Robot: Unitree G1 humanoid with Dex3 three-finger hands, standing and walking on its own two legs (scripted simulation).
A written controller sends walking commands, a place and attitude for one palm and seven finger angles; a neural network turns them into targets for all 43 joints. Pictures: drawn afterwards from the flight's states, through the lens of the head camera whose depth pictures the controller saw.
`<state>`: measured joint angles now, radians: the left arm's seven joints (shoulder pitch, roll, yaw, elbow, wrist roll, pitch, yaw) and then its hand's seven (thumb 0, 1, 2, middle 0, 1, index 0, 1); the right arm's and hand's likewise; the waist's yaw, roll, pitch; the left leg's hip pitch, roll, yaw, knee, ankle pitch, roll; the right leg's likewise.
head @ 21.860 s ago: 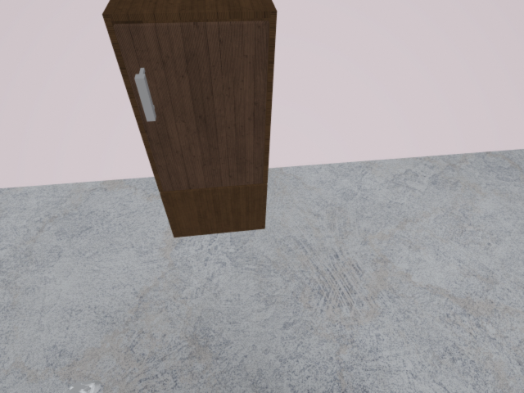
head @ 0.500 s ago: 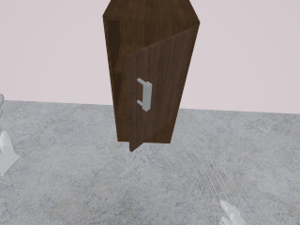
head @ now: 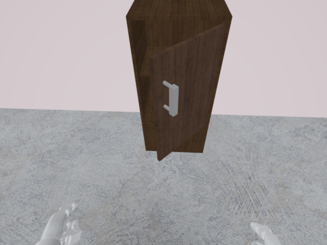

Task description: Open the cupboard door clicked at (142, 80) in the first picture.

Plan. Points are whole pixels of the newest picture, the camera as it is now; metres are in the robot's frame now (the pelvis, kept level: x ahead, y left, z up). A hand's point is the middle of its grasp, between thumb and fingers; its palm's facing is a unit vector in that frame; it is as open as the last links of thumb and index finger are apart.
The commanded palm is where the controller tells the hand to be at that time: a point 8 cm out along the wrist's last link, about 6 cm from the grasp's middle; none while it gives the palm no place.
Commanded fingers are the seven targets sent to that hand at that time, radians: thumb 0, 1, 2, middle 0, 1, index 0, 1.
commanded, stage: let the arm hang, fingers relaxed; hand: left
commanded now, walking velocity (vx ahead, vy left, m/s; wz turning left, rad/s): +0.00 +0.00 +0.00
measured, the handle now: (169, 98) +0.61 +0.01 +0.00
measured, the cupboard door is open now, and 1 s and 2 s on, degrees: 46 46 46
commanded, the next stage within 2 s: look to check the result in 0.92 s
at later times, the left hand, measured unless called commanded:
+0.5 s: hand out of the picture -0.07 +0.17 -0.16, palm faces +0.05 -0.97 -0.22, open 7.3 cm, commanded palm none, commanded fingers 0.00 0.90 0.90 -0.20 -0.30 -0.20 -0.30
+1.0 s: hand out of the picture +0.00 +0.15 -0.17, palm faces +0.06 -0.98 -0.19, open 7.3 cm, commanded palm none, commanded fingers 0.00 0.90 0.90 -0.20 -0.30 -0.20 -0.30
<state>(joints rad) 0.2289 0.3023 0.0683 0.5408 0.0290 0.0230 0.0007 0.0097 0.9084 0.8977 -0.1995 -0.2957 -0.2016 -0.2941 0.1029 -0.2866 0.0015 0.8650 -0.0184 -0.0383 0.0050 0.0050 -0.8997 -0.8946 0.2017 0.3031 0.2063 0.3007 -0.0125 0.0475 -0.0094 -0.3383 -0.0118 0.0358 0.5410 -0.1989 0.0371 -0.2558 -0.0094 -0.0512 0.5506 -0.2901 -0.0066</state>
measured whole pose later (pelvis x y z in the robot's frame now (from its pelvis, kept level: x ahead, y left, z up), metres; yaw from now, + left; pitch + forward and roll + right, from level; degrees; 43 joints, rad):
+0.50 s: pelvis +0.00 -0.01 +0.01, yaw +1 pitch -2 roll +0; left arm 0.37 0.16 0.01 1.18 0.00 0.02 0.03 0.01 0.92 0.90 -0.20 -0.30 -0.20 -0.29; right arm 0.33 -0.12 0.01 1.14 -0.02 0.03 -0.03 0.00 -0.90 -0.89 0.20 0.30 0.20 0.30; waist -0.01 0.03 0.06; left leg -0.27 -0.01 0.02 0.44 -0.15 0.02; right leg -0.18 0.00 -0.07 0.45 -0.24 -0.02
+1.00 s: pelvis +0.01 -0.02 +0.01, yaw +0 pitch -2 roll +0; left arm 0.29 0.13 0.02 1.14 0.00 0.00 0.03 0.01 0.92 0.90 -0.20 -0.30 -0.20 -0.29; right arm 0.30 -0.12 0.00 1.14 -0.02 0.01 -0.04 0.00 -0.91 -0.90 0.20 0.30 0.20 0.30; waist -0.01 0.01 0.04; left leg -0.24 0.00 0.02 0.43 -0.16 0.01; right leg -0.15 0.01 -0.06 0.44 -0.26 -0.03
